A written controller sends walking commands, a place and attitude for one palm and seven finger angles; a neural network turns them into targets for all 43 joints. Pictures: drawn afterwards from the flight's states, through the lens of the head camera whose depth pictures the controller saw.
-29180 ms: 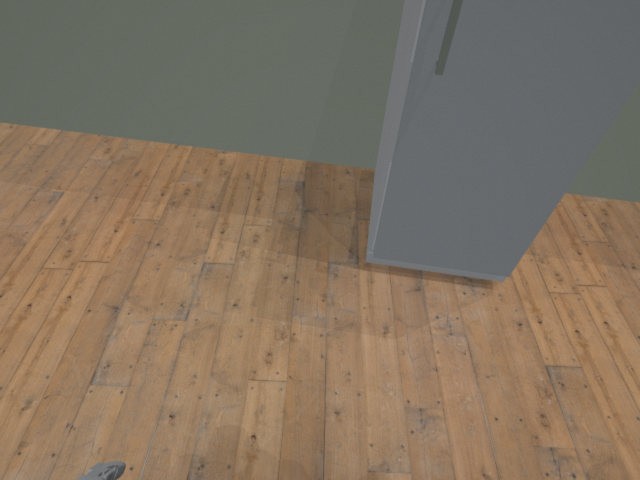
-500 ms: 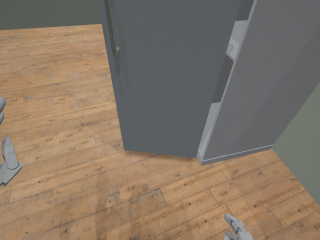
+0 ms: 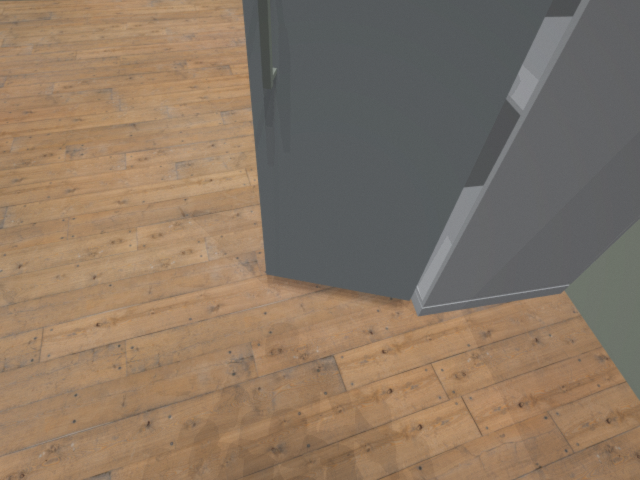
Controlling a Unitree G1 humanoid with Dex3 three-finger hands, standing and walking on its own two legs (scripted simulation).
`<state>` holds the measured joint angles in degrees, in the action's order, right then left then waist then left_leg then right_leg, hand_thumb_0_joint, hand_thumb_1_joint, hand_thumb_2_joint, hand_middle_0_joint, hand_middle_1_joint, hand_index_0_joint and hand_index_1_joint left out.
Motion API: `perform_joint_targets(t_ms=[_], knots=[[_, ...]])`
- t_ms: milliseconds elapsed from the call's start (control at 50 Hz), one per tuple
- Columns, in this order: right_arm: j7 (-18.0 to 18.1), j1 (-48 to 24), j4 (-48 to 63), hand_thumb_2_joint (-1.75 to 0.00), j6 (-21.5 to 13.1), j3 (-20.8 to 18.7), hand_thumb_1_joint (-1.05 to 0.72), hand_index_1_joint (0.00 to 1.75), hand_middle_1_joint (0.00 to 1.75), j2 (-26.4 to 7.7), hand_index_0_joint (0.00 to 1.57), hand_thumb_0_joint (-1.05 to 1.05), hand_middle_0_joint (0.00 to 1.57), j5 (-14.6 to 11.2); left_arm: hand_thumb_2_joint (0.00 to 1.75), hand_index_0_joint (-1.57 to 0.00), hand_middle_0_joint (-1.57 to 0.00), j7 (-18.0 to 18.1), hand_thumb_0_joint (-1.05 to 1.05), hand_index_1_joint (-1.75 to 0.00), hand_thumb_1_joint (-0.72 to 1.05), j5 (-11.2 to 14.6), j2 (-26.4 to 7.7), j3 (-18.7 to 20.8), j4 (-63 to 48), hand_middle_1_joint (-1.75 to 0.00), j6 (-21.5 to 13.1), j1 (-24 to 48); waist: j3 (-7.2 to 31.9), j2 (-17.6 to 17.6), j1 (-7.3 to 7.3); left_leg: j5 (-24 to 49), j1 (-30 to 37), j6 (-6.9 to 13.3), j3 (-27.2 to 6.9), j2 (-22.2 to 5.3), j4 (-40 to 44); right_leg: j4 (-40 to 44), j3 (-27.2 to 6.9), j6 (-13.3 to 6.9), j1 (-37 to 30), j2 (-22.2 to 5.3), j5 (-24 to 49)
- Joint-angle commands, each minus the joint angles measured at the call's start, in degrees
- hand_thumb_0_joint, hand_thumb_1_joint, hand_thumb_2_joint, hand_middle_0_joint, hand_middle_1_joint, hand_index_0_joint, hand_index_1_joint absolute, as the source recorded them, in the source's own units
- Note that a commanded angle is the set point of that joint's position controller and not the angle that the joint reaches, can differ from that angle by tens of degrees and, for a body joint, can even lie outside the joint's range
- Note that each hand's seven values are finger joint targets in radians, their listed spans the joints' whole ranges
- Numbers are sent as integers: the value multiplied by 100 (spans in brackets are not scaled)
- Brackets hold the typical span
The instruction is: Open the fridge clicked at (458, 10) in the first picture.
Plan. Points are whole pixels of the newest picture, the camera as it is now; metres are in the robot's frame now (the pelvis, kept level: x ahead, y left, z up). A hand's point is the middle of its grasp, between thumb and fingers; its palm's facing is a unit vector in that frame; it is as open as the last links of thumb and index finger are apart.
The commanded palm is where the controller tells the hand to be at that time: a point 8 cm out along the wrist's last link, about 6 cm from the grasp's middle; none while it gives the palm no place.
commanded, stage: let the arm hang, fingers relaxed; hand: left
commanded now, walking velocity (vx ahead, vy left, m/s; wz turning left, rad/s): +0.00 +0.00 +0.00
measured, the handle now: (267, 18) +0.79 +0.15 +0.19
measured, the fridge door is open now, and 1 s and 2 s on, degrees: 69 69 69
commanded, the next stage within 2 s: look to check the result in 0.60 s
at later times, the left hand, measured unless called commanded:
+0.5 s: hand out of the picture +0.12 +0.25 -0.15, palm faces -0.05 -0.95 -0.31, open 7.4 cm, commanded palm none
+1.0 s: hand out of the picture +0.10 +0.24 -0.16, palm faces -0.06 -0.95 -0.32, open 7.4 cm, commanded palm none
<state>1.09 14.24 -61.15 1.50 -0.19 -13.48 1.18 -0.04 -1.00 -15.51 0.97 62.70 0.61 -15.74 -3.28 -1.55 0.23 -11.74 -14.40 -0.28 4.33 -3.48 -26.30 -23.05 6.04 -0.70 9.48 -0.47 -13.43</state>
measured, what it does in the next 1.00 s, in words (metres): stands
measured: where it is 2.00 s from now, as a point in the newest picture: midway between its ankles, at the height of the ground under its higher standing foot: outside the picture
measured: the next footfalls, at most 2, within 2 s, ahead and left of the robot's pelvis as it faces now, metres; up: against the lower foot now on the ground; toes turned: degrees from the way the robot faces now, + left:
none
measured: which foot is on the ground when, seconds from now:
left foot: down 0.00-1.00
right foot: down 0.00-1.00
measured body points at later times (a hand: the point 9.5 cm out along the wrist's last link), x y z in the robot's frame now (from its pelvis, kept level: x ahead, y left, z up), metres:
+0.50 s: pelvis +0.02 +0.02 +0.01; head +0.02 +0.02 +0.46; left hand +0.12 +0.30 -0.13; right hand +0.09 -0.26 -0.13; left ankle +0.02 +0.12 -0.74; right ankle -0.01 -0.11 -0.74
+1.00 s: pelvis +0.03 +0.00 +0.01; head +0.05 +0.00 +0.46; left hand +0.10 +0.29 -0.13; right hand +0.09 -0.29 -0.13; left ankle +0.02 +0.12 -0.74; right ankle -0.01 -0.11 -0.74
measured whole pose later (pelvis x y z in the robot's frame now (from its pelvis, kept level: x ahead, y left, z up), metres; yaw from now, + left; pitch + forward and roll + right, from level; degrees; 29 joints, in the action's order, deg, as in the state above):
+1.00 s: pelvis +0.03 +0.00 +0.01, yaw -1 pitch +0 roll +0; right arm 0.7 6.5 -64.9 0.1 0.2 -18.0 0.8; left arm -0.1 -0.9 -18.3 0.1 65.3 -1.2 -7.4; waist -2.0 0.0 -0.5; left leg -10.4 -7.2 -0.3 6.3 -2.0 -17.8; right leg -17.4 4.4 0.0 4.2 -1.4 -13.1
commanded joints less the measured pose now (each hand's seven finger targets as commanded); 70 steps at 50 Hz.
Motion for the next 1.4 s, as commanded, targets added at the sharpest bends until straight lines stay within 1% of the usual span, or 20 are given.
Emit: perform_joint_targets(t_ms=[0,80,100,240,320,480,500,580,600,660,700,740,880,900,980,1040,1140,1200,1300,1380], knots=[[61,-214,246,-90,-223,-247,-90,30,30,-1074,20,0,20,-33,90,-20,-20,58,0,-30,90,21,-888,121,-176,-30,-224,408,520,304,-53,753,494,205,-556,-521,623,543,-632,-199,-92,-661,756],[47,-363,106,-90,-230,-240,-90,30,30,-1186,20,0,20,-25,90,-20,-20,62,0,-30,90,22,-978,105,-19,-30,-211,525,305,214,-42,563,501,225,-585,-528,838,617,-620,-159,-1,-679,473],[38,-365,93,-90,-237,-237,-90,30,30,-1190,20,0,20,-33,90,-20,-20,63,0,-30,90,19,-1015,107,0,-30,-219,519,419,218,-32,645,536,231,-572,-523,844,603,-627,-161,-80,-686,527],[-1,-667,19,-90,-263,-223,-90,30,30,-1326,20,0,20,-5,90,-20,-20,60,0,-30,90,2,-1154,109,-23,-30,-210,800,235,191,-17,548,508,235,-640,-522,1124,599,-620,-105,-19,-700,397],[-18,-776,39,-90,-295,-231,-90,30,30,-1404,20,0,20,-5,90,-20,-20,59,0,-30,90,-3,-1249,122,-82,-30,-245,932,468,145,-23,937,679,237,-624,-514,1090,591,-637,-93,-151,-739,645],[-24,-968,43,-90,-316,-215,-90,30,30,-1551,20,0,20,-9,90,-20,-20,52,0,-30,90,4,-1360,129,-172,-30,-270,1123,474,207,-45,1302,832,207,-580,-517,1081,666,-656,-97,-208,-783,923],[-23,-941,54,-90,-319,-218,-90,30,30,-1559,20,0,20,-19,90,-20,-20,54,0,-30,90,-1,-1384,138,-178,-30,-284,1087,597,163,-45,1393,894,215,-572,-523,1044,671,-654,-102,-268,-791,1006],[-13,-990,32,-90,-321,-207,-90,30,30,-1593,20,0,20,-14,90,-20,-20,53,0,-30,90,14,-1396,137,-165,-30,-280,1133,618,310,-54,1451,929,189,-553,-520,1052,699,-666,-116,-345,-809,1089],[-15,-974,54,-90,-314,-205,-90,30,30,-1600,20,0,20,-25,90,-20,-20,54,0,-30,90,12,-1421,137,-175,-30,-285,1112,661,215,-53,1442,957,195,-558,-523,1040,710,-662,-117,-356,-799,1091],[-7,-989,25,-90,-308,-199,-90,30,30,-1603,20,0,20,-20,90,-20,-20,53,0,-30,90,23,-1413,126,-140,-30,-278,1141,568,257,-61,1424,940,183,-545,-522,1054,750,-668,-129,-349,-814,1140],[-2,-961,18,-90,-306,-196,-90,30,30,-1618,20,0,20,-28,90,-20,-20,57,0,-30,90,21,-1436,128,-133,-30,-286,1082,708,218,-59,1508,1032,187,-546,-522,1010,754,-679,-139,-411,-816,1237],[4,-956,2,-90,-301,-188,-90,30,30,-1601,20,0,20,-26,90,-20,-20,60,0,-30,90,31,-1423,117,-116,-30,-281,1105,666,301,-74,1510,1037,175,-529,-524,1011,765,-683,-143,-412,-821,1276],[23,-930,-25,-90,-285,-186,-90,30,30,-1596,20,0,20,-25,90,-20,-20,76,0,-30,90,35,-1405,115,-60,-30,-288,1042,708,242,-85,1573,1138,162,-483,-540,970,791,-706,-164,-440,-821,1515],[20,-933,-15,-90,-281,-194,-90,30,30,-1592,20,0,20,-40,90,-20,-20,80,0,-30,90,29,-1441,118,-62,-30,-298,1020,709,140,-78,1620,1176,166,-487,-543,948,786,-690,-164,-419,-819,1607],[24,-933,-42,-90,-271,-185,-90,30,30,-1577,20,0,20,-29,90,-20,-20,89,0,-30,90,34,-1398,111,-45,-30,-289,1046,575,165,-82,1524,1107,152,-464,-547,996,812,-718,-169,-399,-812,1585],[28,-909,-44,-90,-273,-187,-90,30,30,-1530,20,0,20,-26,90,-20,-20,98,0,-30,90,35,-1401,115,-53,-30,-307,1010,696,126,-83,1616,1178,147,-437,-549,942,782,-705,-174,-465,-826,1827],[33,-924,-39,-90,-255,-190,-90,30,30,-1503,20,0,20,-21,90,-20,-20,110,0,-30,90,32,-1383,122,-67,-30,-308,1023,550,103,-87,1533,1137,130,-406,-546,954,807,-729,-177,-408,-817,1892],[37,-873,-32,-90,-264,-183,-90,30,30,-1500,20,0,20,-23,90,-20,-20,115,0,-30,90,26,-1391,135,-72,-30,-320,977,716,114,-73,1643,1187,128,-411,-549,933,785,-725,-180,-530,-812,1993],[49,-858,-25,-90,-258,-189,-90,30,30,-1484,20,0,20,-22,90,-20,-20,128,0,-30,90,27,-1393,150,-95,-30,-326,956,698,87,-76,1767,1244,112,-372,-552,881,763,-716,-177,-535,-814,2293],[52,-851,-52,-90,-248,-178,-90,30,30,-1452,20,0,20,-15,90,-20,-20,128,0,-30,90,37,-1359,139,-97,-30,-309,979,572,199,-76,1643,1173,99,-352,-553,930,802,-746,-185,-522,-813,2150]])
